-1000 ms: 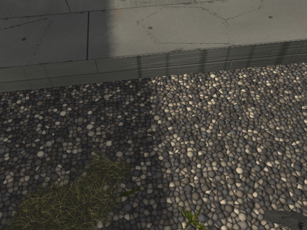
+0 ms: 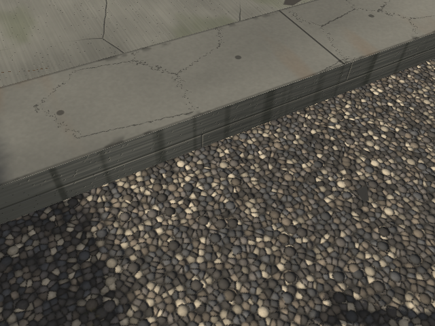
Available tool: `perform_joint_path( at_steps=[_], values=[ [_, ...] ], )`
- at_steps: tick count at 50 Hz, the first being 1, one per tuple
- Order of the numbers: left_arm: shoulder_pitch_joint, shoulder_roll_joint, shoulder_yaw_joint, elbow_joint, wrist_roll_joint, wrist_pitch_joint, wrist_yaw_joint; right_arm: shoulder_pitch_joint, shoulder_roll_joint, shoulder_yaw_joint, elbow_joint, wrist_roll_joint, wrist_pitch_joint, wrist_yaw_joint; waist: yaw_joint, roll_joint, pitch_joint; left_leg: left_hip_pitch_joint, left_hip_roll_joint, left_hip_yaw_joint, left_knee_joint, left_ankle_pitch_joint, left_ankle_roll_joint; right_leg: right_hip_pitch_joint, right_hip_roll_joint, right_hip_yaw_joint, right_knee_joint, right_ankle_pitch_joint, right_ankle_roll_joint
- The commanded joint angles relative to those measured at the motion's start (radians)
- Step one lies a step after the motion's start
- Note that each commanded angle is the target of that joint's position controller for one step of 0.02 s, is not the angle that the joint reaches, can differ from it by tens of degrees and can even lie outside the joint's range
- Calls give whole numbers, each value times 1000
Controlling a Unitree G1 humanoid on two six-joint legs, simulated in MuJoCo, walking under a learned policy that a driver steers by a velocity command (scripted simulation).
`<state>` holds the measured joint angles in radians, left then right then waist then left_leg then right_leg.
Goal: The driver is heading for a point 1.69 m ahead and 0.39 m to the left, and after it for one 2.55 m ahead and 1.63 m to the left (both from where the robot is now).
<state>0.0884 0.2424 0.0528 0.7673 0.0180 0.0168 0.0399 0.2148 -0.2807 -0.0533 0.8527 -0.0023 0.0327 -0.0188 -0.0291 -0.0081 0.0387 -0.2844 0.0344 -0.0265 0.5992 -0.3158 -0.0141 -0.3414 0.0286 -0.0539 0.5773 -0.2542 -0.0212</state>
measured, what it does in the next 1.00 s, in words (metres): steps on the spot, turning left: left foot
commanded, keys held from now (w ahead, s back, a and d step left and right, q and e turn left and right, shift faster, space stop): q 0.68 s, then no key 0.10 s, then w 0.22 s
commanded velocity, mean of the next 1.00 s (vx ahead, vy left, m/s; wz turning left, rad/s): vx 0.04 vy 0.00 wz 0.45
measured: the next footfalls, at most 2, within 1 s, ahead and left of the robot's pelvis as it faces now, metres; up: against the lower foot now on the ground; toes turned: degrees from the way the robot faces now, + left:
left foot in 0.62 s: +0.00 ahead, +0.14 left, +0.00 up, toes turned +25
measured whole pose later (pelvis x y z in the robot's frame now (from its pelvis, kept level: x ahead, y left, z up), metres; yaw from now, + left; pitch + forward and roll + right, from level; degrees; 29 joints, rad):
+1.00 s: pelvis +0.01 +0.05 +0.02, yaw +29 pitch +1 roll -1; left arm 0.16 0.31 0.08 0.84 -0.01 -0.03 0.00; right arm 0.21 -0.27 -0.05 0.76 0.00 -0.03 -0.01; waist -0.02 -0.01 0.00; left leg -0.17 -0.05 -0.05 0.34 -0.19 0.07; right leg -0.41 -0.05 0.02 0.71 -0.26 0.04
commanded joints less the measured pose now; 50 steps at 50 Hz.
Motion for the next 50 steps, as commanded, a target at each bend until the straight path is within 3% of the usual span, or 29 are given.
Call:
perform_joint_path(
  at_steps=[1,4,6,8,9,10,11,12,13,14,15,17,20,25,28,30,31,32,33,34,35,36,37,38,39,40,43,46,50],
  values=[
    [-60,94,41,-81,-3,-11,8,-76,-195,-50,-86,-3,-37,-13,16,269,-27,30,228,-372,-276,284,218,-65,38,49,145,-148,12],
    [-49,93,44,-80,-19,-24,-5,-50,-204,-63,-78,18,-52,-18,9,186,-89,189,230,-387,-204,523,226,-145,13,117,177,-260,17],
    [-27,85,41,-67,-32,-34,-11,-74,-206,-70,-83,35,-29,-25,17,174,-123,203,191,-366,-174,558,198,-65,19,109,32,-150,31],
    [60,95,48,-31,-36,-38,-24,-122,-194,-68,-104,44,-3,-31,64,172,-147,124,128,-335,-141,470,149,129,29,73,-195,73,29],
    [92,138,62,-20,-30,-33,-25,-106,-158,-59,-112,36,3,-32,58,114,-168,22,82,-296,-78,311,102,267,-48,122,-239,163,6],
    [78,223,79,-33,-10,-19,-11,-60,-81,-39,-120,19,3,-25,13,-156,-165,-186,-44,-161,145,-18,31,388,-260,350,-257,373,-91],
    [62,227,75,-49,22,-18,-18,-32,-133,-55,-128,20,-4,-24,16,-278,-153,-279,-90,-95,342,-353,-15,310,-432,503,-266,524,-242],
    [39,177,57,-66,22,-27,-19,-18,-205,-79,-108,19,-7,-20,15,-155,-125,-284,-51,-134,508,-336,-33,277,-424,465,-270,523,-281],
    [-4,151,48,-70,14,-33,-18,-9,-208,-88,-92,26,-3,-18,-10,-99,-89,-304,-40,-129,567,-270,-42,259,-362,367,-257,481,-239],
    [-35,150,47,-74,2,-37,-14,3,-186,-87,-76,27,7,-23,-19,-78,-69,-325,-31,-119,572,-205,-53,260,-311,294,-259,409,-198],
    [-36,149,44,-70,-8,-40,-9,-14,-169,-83,-81,23,13,-25,-5,-91,-53,-350,-23,-114,580,-151,-68,269,-300,256,-257,443,-191],
    [3,158,43,-51,-4,-35,4,-56,-134,-70,-110,29,14,-16,17,-108,-58,-341,-24,-66,538,-96,-92,282,-277,181,-264,500,-202],
    [43,182,49,-35,-3,-24,18,-120,-111,-54,-157,30,13,-4,53,-113,-84,-329,5,-29,406,-72,-110,352,-306,147,-275,477,-222],
    [20,233,65,-32,-9,-14,4,-136,-114,-44,-196,25,20,21,57,-135,-89,-164,21,51,211,-63,-76,288,-332,67,-276,451,-216],
    [16,247,71,-24,-29,-14,-8,-122,-124,-51,-208,25,33,36,43,-144,-86,-91,11,84,85,-40,-32,284,-354,46,-229,438,-188],
    [9,240,71,-14,-49,-14,-13,-62,-129,-61,-194,24,38,44,3,-127,-92,40,-20,113,-113,103,22,237,-329,-8,-127,375,-118],
    [76,205,64,14,-42,-16,-19,-11,-171,-78,-181,22,38,34,-2,-40,-114,178,-20,56,-205,252,63,150,-281,-66,-4,260,-47],
    [67,147,45,-8,4,-17,-24,41,-286,-108,-190,19,33,13,5,228,-131,364,205,-261,-227,641,156,-121,-168,-147,299,-142,52],
    [-1,137,40,-63,14,-18,-16,14,-322,-102,-220,-14,7,19,-11,295,-167,328,390,-514,-232,764,381,-301,-33,-18,531,-464,101],
    [-45,186,53,-67,-5,-14,-10,12,-271,-91,-221,-19,-18,30,-45,162,-186,299,350,-457,-262,657,396,-312,-54,89,628,-431,96],
    [-42,195,58,-62,-25,-11,-7,-34,-235,-79,-214,-12,-35,27,-9,148,-136,256,286,-348,-269,566,329,-315,-78,104,627,-334,79],
    [-13,195,62,-35,-22,-7,1,-86,-202,-72,-217,1,-39,19,17,104,-117,230,228,-286,-266,471,268,-307,-93,111,584,-252,76],
    [2,207,66,-23,-14,-2,8,-115,-170,-59,-219,13,-38,12,30,118,-108,205,206,-252,-267,474,242,-287,-97,111,556,-195,81],
    [20,201,66,-14,-12,-2,6,-115,-160,-51,-219,8,-38,6,39,133,-120,175,188,-229,-270,508,240,-238,-84,102,568,-148,88],
    [38,192,64,-7,-15,-2,4,-109,-154,-46,-217,1,-39,2,44,134,-136,172,179,-214,-273,521,243,-210,-77,99,562,-116,93],
    [57,184,62,-1,-19,-4,0,-86,-147,-44,-209,1,-41,0,42,129,-158,185,167,-206,-294,401,244,-199,-79,93,520,-81,94],
    [-4,171,51,-15,-28,-17,-14,-33,-157,-42,-179,9,-52,-3,-3,168,-95,207,168,-288,-406,-110,237,-243,-87,85,332,-23,86],
    [-39,169,45,-20,-31,-47,-28,-14,-180,-44,-155,2,-65,-4,-21,160,-38,212,192,-319,-442,-142,234,-237,-93,90,182,-3,73],
    [-46,156,36,-13,-36,-81,-45,10,-199,-48,-134,10,-80,6,-35,138,-10,185,198,-316,-447,-146,240,-184,-91,74,62,-6,52]
  ],
)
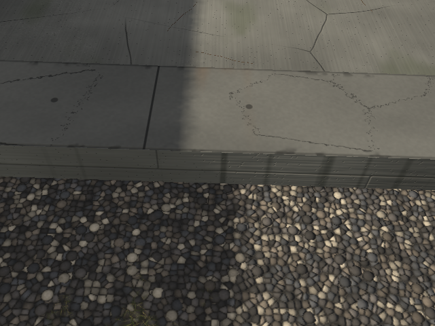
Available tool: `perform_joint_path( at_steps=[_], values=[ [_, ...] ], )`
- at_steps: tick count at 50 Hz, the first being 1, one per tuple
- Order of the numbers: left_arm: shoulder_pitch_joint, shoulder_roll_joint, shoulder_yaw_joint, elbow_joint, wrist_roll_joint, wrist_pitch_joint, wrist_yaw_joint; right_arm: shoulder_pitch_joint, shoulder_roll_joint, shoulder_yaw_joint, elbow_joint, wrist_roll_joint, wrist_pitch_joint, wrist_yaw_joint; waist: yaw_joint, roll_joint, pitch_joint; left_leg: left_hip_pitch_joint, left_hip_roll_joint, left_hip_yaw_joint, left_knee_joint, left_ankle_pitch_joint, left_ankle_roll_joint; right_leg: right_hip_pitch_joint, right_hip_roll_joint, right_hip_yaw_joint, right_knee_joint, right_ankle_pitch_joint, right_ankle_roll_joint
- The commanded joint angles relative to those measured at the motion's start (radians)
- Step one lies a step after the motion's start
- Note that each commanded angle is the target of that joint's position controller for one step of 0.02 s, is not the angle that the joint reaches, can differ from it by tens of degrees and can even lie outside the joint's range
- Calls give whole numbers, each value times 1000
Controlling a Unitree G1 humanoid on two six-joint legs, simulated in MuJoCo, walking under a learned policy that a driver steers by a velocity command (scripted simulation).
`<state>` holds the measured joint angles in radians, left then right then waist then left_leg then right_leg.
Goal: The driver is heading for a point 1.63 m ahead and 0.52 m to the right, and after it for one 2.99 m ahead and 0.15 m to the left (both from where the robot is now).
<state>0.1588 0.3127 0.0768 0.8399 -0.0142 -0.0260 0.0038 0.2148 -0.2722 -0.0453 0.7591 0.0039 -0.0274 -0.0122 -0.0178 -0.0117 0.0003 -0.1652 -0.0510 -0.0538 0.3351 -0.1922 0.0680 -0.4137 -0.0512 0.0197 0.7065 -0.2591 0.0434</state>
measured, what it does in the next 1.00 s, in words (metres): walks ahead, turning right: right foot, then left foot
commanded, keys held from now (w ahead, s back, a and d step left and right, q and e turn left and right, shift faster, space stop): w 0.08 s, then w+e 0.92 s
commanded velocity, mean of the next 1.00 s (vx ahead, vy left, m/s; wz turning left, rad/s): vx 0.45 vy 0.00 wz -0.37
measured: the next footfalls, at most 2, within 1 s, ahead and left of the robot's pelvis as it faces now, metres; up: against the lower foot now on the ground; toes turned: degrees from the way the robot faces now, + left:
right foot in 0.18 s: +0.11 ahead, -0.15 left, +0.00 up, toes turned -1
left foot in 0.62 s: +0.45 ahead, +0.04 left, +0.00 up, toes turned -17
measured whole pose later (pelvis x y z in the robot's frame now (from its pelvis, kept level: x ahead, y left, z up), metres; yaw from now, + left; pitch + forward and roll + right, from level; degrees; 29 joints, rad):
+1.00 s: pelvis +0.45 -0.10 -0.01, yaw -27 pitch +1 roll +3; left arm 0.10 0.31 0.05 0.64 -0.02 -0.03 -0.04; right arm 0.32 -0.31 -0.08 0.83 0.01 -0.09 0.00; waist -0.09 -0.04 0.05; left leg 0.04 -0.02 0.19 0.22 -0.27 -0.01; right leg -0.68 -0.11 0.03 0.73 -0.01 -0.01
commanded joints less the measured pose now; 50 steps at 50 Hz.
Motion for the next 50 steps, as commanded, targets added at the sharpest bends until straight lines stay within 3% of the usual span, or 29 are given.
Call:
perform_joint_path(
  at_steps=[1,4,6,8,9,10,11,12,13,15,16,19,22,24,27,29,30,31,32,33,34,35,36,37,39,41,46,50],
  values=[
    [-119,84,9,-85,-6,-44,-12,15,-209,-56,-36,6,-21,2,-48,139,34,56,284,-290,-181,-276,160,-96,-8,-6,-88,-7,-20],
    [-116,79,1,-83,-13,-62,-22,31,-209,-55,-25,14,-20,9,-42,128,39,24,285,-290,-163,-274,160,-28,3,-25,-152,-5,-46],
    [-59,73,-4,-57,-14,-69,-29,16,-201,-53,-24,17,-16,12,-5,114,22,-21,271,-241,-123,-270,139,84,16,-57,-216,59,-71],
    [56,87,3,-10,-18,-66,-27,20,-159,-39,-20,7,-17,16,49,93,-9,-110,229,-175,-23,-250,102,263,34,-59,-240,38,-98],
    [150,125,13,13,-22,-66,-20,5,-111,-23,-28,-5,-23,18,89,30,-36,-195,172,-92,142,-181,58,387,-37,54,-285,-17,-137],
    [229,240,38,24,-18,-62,-14,-10,-55,-8,-79,-18,-44,19,88,-215,-67,-427,32,76,478,-206,-26,550,-223,410,-406,-169,-261],
    [280,242,40,27,-9,-67,-27,-64,-122,-23,-113,1,-67,13,128,-258,-43,-635,-4,34,694,-391,-50,596,-326,702,-518,-321,-378],
    [229,188,23,9,-3,-76,-30,-60,-168,-35,-112,24,-83,17,102,-166,14,-714,63,-25,781,-329,-35,581,-315,664,-516,-360,-365],
    [195,147,13,-11,2,-78,-30,-63,-166,-34,-103,24,-92,23,91,-132,35,-720,91,-27,786,-237,-28,556,-262,570,-516,-301,-335],
    [163,116,1,-30,3,-71,-24,-89,-158,-39,-108,-7,-102,28,70,-75,54,-683,122,-19,696,-114,-41,493,-205,446,-523,-83,-298],
    [167,107,-4,-33,2,-65,-19,-99,-142,-37,-115,-14,-101,32,60,-79,49,-636,121,-11,642,-77,-55,456,-177,399,-531,0,-289],
    [175,130,5,-41,-3,-53,5,-151,-93,-23,-136,-11,-94,34,56,-79,50,-537,87,30,455,40,-108,360,-117,283,-547,180,-275],
    [212,147,15,-41,-7,-45,19,-249,-63,-10,-167,-1,-94,39,87,-88,66,-392,44,44,256,191,-130,248,-76,225,-536,210,-245],
    [253,149,18,-36,-14,-40,22,-288,-73,-12,-184,9,-96,43,99,-92,68,-337,32,30,198,241,-129,237,-93,254,-519,195,-238],
    [255,154,27,-42,-21,-33,27,-269,-117,-27,-188,17,-99,41,67,-108,62,-288,46,-15,148,213,-102,300,-136,318,-461,219,-208],
    [235,153,31,-53,-14,-25,27,-183,-152,-44,-171,15,-104,35,15,-120,22,-166,41,5,127,141,-65,315,-131,325,-359,363,-185],
    [225,130,24,-64,-6,-22,23,-67,-184,-62,-144,11,-105,26,-45,-106,-59,2,51,11,104,133,-34,289,-73,290,-212,442,-155],
    [211,75,4,-97,14,-21,18,101,-232,-77,-125,-6,-102,16,-116,-35,-226,280,195,-124,145,44,29,158,-8,247,56,317,-125],
    [360,-46,-30,-128,-4,-34,15,180,-316,-93,-99,-23,-88,19,-48,303,-387,615,451,-587,57,-151,179,-185,144,141,414,-250,-63],
    [365,50,-16,-110,-32,-39,16,163,-224,-73,-99,-14,-83,26,-50,308,-354,569,481,-756,-48,-342,193,-317,76,164,570,-316,-58],
    [258,129,6,-119,-39,-37,15,99,-153,-54,-110,-8,-80,21,-66,186,-189,430,435,-583,-64,-337,150,-357,28,146,601,-225,-60],
    [192,132,8,-131,-27,-34,16,48,-131,-47,-106,-10,-75,19,-51,104,-98,295,390,-425,-68,-190,125,-330,-15,112,579,-147,-56],
    [153,118,9,-142,-12,-32,13,17,-107,-40,-94,-15,-73,20,-33,85,-39,190,348,-322,-92,-70,114,-302,-41,108,532,-101,-55],
    [151,101,10,-149,-12,-26,7,-3,-98,-37,-86,-24,-76,19,-7,114,-15,119,321,-245,-119,-3,106,-259,-67,109,500,-70,-56],
    [146,55,1,-162,-18,-10,0,-15,-98,-42,-68,-15,-88,19,11,122,8,55,311,-152,-168,59,118,-236,-85,89,460,-53,-52],
    [106,36,-5,-192,-11,0,-2,-16,-121,-52,-51,-6,-98,19,18,94,36,35,328,-92,-204,124,137,-273,-96,86,392,-16,-41],
    [-13,28,-17,-234,-6,-15,-32,-9,-172,-65,-26,-5,-93,13,-15,61,54,55,292,103,-221,225,110,-239,-79,36,109,253,-40],
    [-132,34,-18,-287,-10,-19,-54,55,-209,-75,5,11,-76,10,-51,51,83,149,313,171,-198,245,72,-224,-54,-16,-42,277,-73]
  ],
)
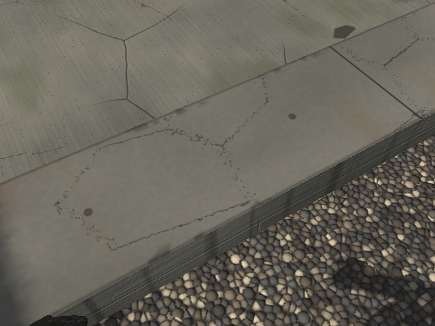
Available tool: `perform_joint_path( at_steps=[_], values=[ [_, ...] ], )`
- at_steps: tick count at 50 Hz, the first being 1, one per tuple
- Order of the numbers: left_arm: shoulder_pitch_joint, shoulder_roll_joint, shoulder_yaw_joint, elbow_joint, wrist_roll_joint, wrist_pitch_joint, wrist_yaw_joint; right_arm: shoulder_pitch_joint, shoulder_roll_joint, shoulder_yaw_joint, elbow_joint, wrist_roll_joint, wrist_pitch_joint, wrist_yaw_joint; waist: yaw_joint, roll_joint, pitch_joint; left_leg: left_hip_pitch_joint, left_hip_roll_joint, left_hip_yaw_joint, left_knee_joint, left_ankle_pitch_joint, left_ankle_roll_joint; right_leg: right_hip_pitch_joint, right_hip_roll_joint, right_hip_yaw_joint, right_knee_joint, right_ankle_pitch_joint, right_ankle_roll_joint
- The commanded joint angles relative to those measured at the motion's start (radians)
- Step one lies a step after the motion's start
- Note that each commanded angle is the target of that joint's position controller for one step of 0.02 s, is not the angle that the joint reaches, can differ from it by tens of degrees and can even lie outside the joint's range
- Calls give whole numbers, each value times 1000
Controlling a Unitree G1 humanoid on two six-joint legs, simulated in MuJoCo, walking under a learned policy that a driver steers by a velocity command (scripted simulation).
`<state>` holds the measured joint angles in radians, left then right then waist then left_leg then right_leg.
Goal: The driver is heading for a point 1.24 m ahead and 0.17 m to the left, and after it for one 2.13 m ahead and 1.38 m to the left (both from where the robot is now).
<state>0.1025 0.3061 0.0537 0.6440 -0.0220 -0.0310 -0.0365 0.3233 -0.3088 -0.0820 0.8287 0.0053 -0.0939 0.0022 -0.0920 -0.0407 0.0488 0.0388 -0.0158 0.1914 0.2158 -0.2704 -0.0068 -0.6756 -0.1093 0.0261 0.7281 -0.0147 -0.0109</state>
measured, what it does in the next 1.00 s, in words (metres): walks ahead: right foot, then left foot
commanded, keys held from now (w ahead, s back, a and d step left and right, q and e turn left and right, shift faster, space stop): w+e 0.08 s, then w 0.16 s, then w+q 0.76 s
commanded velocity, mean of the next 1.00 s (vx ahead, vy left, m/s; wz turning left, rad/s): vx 0.50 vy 0.00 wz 0.13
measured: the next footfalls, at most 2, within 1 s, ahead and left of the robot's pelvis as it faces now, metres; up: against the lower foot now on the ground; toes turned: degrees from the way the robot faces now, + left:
right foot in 0.12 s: +0.24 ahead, -0.13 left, +0.00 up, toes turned -7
left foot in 0.72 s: +0.50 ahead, +0.06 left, +0.00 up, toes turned +7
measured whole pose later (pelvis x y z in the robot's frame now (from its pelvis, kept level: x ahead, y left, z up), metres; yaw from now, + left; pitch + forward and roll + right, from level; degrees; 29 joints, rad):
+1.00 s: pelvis +0.59 +0.02 +0.00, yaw +14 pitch +4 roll -3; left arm -0.03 0.14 -0.07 0.52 -0.01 -0.08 -0.06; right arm 0.56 -0.17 0.00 0.92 0.00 0.02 -0.03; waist -0.05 -0.02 0.04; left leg -0.07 -0.07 -0.12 0.35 -0.34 0.11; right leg -1.24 -0.06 -0.09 1.98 -0.47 0.04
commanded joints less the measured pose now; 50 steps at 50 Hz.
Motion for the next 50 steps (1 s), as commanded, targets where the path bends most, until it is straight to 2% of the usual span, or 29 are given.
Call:
perform_joint_path(
  at_steps=[1,3,5,6,7,8,9,11,13,17,21,25,29,31,33,34,35,36,37,38,39,40,41,42,45,46,47,48,50],
  values=[
    [-91,48,8,-104,-1,-14,-18,-43,-181,-42,-58,15,-2,-5,24,82,37,-20,288,-62,-55,366,138,37,15,-36,-85,-2,-33],
    [-69,77,24,-119,4,-9,-22,-36,-208,-49,-54,23,13,-8,58,108,2,30,294,-29,64,651,119,111,70,-86,-103,-110,-73],
    [144,142,65,-73,6,-6,-15,-40,-209,-45,-58,28,28,-15,187,107,-126,-38,258,23,388,883,84,426,161,-130,-164,-118,-137],
    [327,211,99,-27,4,3,3,-17,-166,-24,-70,6,25,-20,264,30,-227,-261,222,24,671,661,45,746,106,-3,-163,-72,-181],
    [303,334,113,-28,-3,-2,12,92,-16,29,-127,-32,4,-7,134,-264,-322,-711,34,-29,1047,-270,-19,1070,-173,563,-247,-239,-359],
    [338,240,85,-63,3,-16,10,22,-106,19,-110,4,-28,6,212,-141,-469,-789,16,-258,1168,-325,-7,1109,-244,788,-395,-356,-393],
    [305,191,69,-44,15,-30,6,-83,-159,3,-137,44,-40,12,227,-86,-318,-867,60,-262,1167,-223,10,1016,-214,629,-418,-287,-337],
    [173,139,51,-49,16,-38,10,-121,-133,13,-134,10,-44,-1,148,13,-166,-783,143,-252,1013,-82,14,729,-148,410,-424,-64,-276],
    [109,105,36,-61,34,-44,14,-68,-128,9,-112,3,-19,0,86,-10,-143,-655,172,-259,953,-33,3,575,-117,310,-478,83,-270],
    [116,118,38,-12,27,-70,24,-88,-73,23,-101,0,19,-4,78,-2,-78,-671,176,-241,827,98,-43,497,-96,128,-564,182,-265],
    [126,111,32,18,38,-67,35,-164,-35,37,-106,9,16,8,122,-13,-45,-630,131,-214,606,325,-46,517,-51,-31,-591,131,-207],
    [187,107,29,71,36,-36,44,-229,-40,41,-131,14,40,16,164,-25,19,-855,129,-215,742,137,-18,750,-169,25,-581,126,-219],
    [242,116,32,128,36,8,77,-297,8,58,-196,23,42,26,173,-24,49,-1185,128,-212,946,-123,7,1050,-224,-13,-468,443,-173],
    [172,110,22,116,48,24,88,-267,22,68,-216,26,45,30,122,-46,11,-1084,105,-124,961,-175,26,999,-187,-99,-383,776,-133],
    [77,164,25,78,33,35,92,-139,-19,53,-221,11,44,47,21,-50,-115,-616,64,-107,702,-52,89,765,-156,-160,-238,1124,-108],
    [38,193,27,61,46,26,81,49,-129,2,-161,15,38,55,-66,-2,-230,-314,-14,-65,577,213,83,745,-86,-165,-25,1167,-93],
    [-46,218,32,56,23,8,64,219,-127,-18,-99,12,39,49,-173,-13,-272,-76,13,-125,170,541,96,692,-35,-179,233,879,-25],
    [-94,103,4,66,28,-26,48,276,-105,-11,-32,0,52,28,-183,211,-118,118,59,-225,-39,726,127,344,130,-140,612,-259,24],
    [37,-35,-38,21,75,-75,28,175,-216,7,-68,-48,49,5,23,424,-144,354,243,-481,330,1610,156,-32,142,14,906,-621,19],
    [140,-13,-41,65,52,-96,5,233,-170,2,-90,-62,58,-3,7,230,-367,429,357,-582,341,1692,276,-55,156,133,973,-502,28],
    [79,36,-22,33,28,-95,9,229,-152,-5,-85,-64,70,7,9,31,-321,394,328,-595,292,1391,320,-142,158,55,1034,-442,59],
    [46,25,-24,3,1,-97,15,194,-182,-31,-66,-31,73,7,37,18,-296,365,342,-715,193,798,385,-274,136,40,1040,-417,73],
    [-15,7,-31,-6,-3,-83,15,156,-127,-11,-63,-10,74,12,43,-24,-182,244,324,-724,146,586,369,-344,105,26,1109,-413,84],
    [-37,1,-28,-21,-5,-65,1,156,-59,14,-51,-14,75,18,62,2,-79,129,297,-663,119,578,337,-387,99,7,1175,-393,80],
    [-96,-127,-84,-101,15,-63,-37,139,11,42,-23,-11,87,-12,105,89,34,-163,152,-450,81,525,203,-465,66,-96,1185,-376,45],
    [-142,-179,-103,-131,13,-62,-37,167,33,52,-10,-17,83,-27,75,180,31,-210,157,-463,44,598,224,-502,89,-149,1375,-439,56],
    [-161,-189,-115,-165,3,-61,-31,195,35,62,12,-29,87,-33,72,184,32,-169,192,-505,58,569,236,-640,78,-142,1541,-489,58],
    [-175,-177,-125,-212,-1,-66,-27,184,27,62,21,-17,88,-39,95,159,58,-174,181,-483,48,521,219,-702,53,-132,1477,-518,49],
    [-372,-155,-158,-343,35,-76,-34,241,10,57,33,27,111,-54,55,81,26,-367,108,-440,-59,589,185,-473,56,-259,969,-439,44]
  ],
)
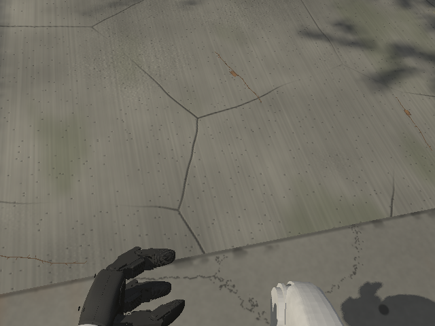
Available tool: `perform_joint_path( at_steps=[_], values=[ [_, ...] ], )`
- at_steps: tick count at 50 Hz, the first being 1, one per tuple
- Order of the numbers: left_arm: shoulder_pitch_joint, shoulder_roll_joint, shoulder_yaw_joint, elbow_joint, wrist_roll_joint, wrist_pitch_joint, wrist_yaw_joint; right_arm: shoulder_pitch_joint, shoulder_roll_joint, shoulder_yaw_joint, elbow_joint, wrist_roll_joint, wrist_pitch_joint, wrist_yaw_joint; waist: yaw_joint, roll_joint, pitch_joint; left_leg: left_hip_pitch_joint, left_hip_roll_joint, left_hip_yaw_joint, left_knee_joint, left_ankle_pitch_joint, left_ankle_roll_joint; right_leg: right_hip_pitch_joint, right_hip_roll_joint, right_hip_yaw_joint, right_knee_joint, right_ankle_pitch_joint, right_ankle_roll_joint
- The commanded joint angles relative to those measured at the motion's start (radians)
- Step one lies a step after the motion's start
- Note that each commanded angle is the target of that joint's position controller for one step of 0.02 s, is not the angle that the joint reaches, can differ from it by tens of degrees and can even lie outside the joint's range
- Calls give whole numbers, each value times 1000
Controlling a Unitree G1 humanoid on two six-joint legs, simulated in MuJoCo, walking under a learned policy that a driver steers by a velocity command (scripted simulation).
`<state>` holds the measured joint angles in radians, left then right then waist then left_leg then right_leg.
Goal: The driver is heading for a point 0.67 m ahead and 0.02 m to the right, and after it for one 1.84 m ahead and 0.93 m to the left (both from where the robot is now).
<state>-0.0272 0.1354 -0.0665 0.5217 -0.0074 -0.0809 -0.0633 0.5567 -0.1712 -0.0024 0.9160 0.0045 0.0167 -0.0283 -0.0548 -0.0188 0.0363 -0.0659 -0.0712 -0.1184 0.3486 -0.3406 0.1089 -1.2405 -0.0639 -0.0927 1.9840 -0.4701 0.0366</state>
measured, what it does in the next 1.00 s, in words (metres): climbs: right foot 0.18 m higher, then left foot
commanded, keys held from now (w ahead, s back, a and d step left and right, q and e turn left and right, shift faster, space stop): w+q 0.24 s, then w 0.18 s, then w+e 0.40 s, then w+q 0.18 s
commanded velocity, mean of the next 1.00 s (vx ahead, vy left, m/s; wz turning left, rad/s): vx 0.50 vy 0.00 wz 0.12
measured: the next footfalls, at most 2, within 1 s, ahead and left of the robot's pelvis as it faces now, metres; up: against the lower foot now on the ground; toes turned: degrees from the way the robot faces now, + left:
right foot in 0.10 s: +0.26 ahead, -0.09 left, +0.18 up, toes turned +0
left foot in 0.58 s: +0.48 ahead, +0.22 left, +0.18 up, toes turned +13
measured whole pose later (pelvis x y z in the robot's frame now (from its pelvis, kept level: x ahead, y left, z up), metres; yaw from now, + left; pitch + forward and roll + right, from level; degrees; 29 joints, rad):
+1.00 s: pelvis +0.57 +0.11 +0.17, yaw +3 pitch +3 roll +2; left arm 0.03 0.23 0.03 0.71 -0.02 -0.06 -0.05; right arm 0.42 -0.24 -0.06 0.85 0.02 -0.08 0.00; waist -0.09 -0.05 0.00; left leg 0.03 -0.01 0.18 0.24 -0.32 0.00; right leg -0.68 -0.11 0.02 0.69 -0.04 -0.01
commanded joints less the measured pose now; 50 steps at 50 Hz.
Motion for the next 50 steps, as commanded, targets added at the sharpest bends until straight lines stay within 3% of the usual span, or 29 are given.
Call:
perform_joint_path(
  at_steps=[1,2,4,5,6,7,8,9,10,11,12,13,14,16,18,20,23,25,27,29,30,31,32,33,34,37,40,44,50],
  values=[
    [-317,-24,-49,-284,51,-35,14,5,-144,-27,-58,33,21,-46,37,64,-60,-430,153,-103,-289,833,69,517,39,-166,-569,37,-21],
    [-247,-6,-22,-266,47,-42,29,43,-185,-33,-50,21,-8,-50,76,158,-226,-416,175,-123,-259,1342,84,842,122,-212,-579,159,-51],
    [91,233,83,-188,14,-28,61,-38,-363,-80,-49,-1,-23,-40,273,386,-369,29,217,-108,-5,2034,84,874,157,-96,-773,33,-96],
    [312,321,117,-124,8,-20,60,-158,-386,-99,-69,-10,-34,-45,375,371,-426,60,233,-118,241,2136,78,1029,102,105,-953,60,-153],
    [509,421,138,-45,54,-20,62,-191,-290,-86,-122,-30,-65,-29,343,-28,-589,-121,132,-139,640,1487,74,1329,-143,597,-1192,142,-266],
    [533,393,128,18,88,-5,76,-168,-157,-66,-133,-47,-87,31,283,-537,-667,-430,-171,-180,1203,140,29,1476,-333,1219,-1616,253,-446],
    [397,257,103,11,43,8,103,-183,-179,-89,-150,-33,-96,88,219,-297,-494,-622,-136,-242,1577,45,1,1312,-388,1232,-1662,129,-432],
    [354,168,81,75,-5,16,114,-330,-126,-68,-245,-9,-78,95,169,-153,-221,-762,-76,-121,1720,-6,-8,1092,-369,999,-1645,-23,-362],
    [321,45,55,165,-1,7,104,-358,-60,-36,-287,-7,-53,94,81,47,0,-803,-4,-65,1702,-7,35,871,-297,704,-1605,-114,-280],
    [254,-34,42,199,19,-3,87,-274,-40,-22,-267,-3,-32,95,-6,113,62,-754,46,-68,1665,66,50,730,-241,473,-1578,-37,-196],
    [220,-58,42,228,23,-8,65,-190,-15,-8,-254,23,-21,91,-65,100,76,-733,75,-61,1584,84,48,702,-183,282,-1558,67,-138],
    [229,-68,47,247,27,-15,53,-174,20,9,-254,38,-27,87,-60,70,77,-732,86,-73,1480,96,45,698,-152,150,-1590,204,-129],
    [227,1,66,274,21,-16,39,-216,5,14,-277,52,-20,68,-58,51,91,-710,87,-20,1278,72,29,705,-112,39,-1669,236,-133],
    [223,84,86,292,30,-41,44,-336,-60,3,-325,11,-28,50,-28,3,96,-620,86,36,1020,274,-14,669,-73,-57,-1778,395,-150],
    [273,168,107,311,28,-52,63,-355,-94,-7,-333,-5,-41,55,-6,-34,12,-582,98,79,830,367,-56,808,-66,-86,-1816,437,-181],
    [328,232,129,316,6,-55,77,-436,-90,-2,-345,13,-51,69,49,-29,-28,-533,120,126,600,344,-70,953,-102,-78,-1857,434,-198],
    [415,261,140,328,-24,-37,76,-588,-93,-3,-381,30,-65,82,117,-47,12,-608,151,137,355,272,-78,1190,-201,22,-1867,418,-223],
    [448,278,147,340,-31,-16,69,-643,-103,-8,-397,20,-77,87,140,-57,29,-594,134,150,247,210,-79,1270,-234,65,-1836,419,-224],
    [442,302,154,350,-29,-3,61,-601,-144,-27,-384,14,-89,89,103,-93,24,-489,99,161,163,165,-58,1287,-239,85,-1768,565,-213],
    [410,295,148,349,-27,-2,57,-339,-237,-79,-301,2,-98,74,-31,-94,-128,-99,63,168,118,236,-10,1189,-161,23,-1477,794,-162],
    [382,249,130,312,-8,-10,56,-148,-311,-106,-268,-14,-96,56,-114,-16,-281,222,233,-8,183,285,44,958,-107,3,-1189,550,-124],
    [494,101,91,281,-10,-19,54,-125,-390,-119,-272,-31,-89,43,-45,234,-405,467,501,-490,52,106,185,601,53,39,-829,-27,-51],
    [462,197,118,295,-31,-27,53,-141,-301,-101,-281,-25,-94,40,-66,161,-427,400,515,-592,-34,9,200,530,30,196,-665,-63,-46],
    [389,237,137,267,-48,-27,52,-192,-235,-82,-271,-12,-99,41,-50,149,-278,289,475,-408,-39,51,160,465,-13,199,-626,23,-50],
    [349,228,137,259,-41,-26,58,-237,-190,-70,-266,-6,-106,44,-22,114,-209,175,429,-275,-57,143,132,480,-47,193,-645,109,-49],
    [355,196,147,257,-34,2,64,-296,-119,-60,-238,-20,-130,48,47,130,-114,8,344,-37,-133,329,90,564,-84,196,-715,232,-49],
    [313,153,141,226,-37,33,58,-300,-149,-76,-207,-17,-140,34,68,95,-34,-44,342,71,-181,413,84,509,-96,198,-768,254,-34],
    [179,130,122,169,-13,29,36,-251,-196,-88,-172,-20,-131,28,51,47,31,-82,313,155,-214,413,93,503,-76,178,-1057,401,-30],
    [-23,155,111,101,-12,-5,7,-141,-265,-106,-99,27,-99,21,2,64,51,67,341,116,-156,501,83,570,-17,82,-1384,430,-62]
  ],
)
Velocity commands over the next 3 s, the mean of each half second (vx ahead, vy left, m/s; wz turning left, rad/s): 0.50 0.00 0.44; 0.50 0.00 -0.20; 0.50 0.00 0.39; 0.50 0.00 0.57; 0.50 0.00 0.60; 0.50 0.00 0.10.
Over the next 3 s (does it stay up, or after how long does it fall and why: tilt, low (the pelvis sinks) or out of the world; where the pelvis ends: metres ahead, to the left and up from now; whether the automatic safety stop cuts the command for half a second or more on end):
stays up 1.42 0.67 0.18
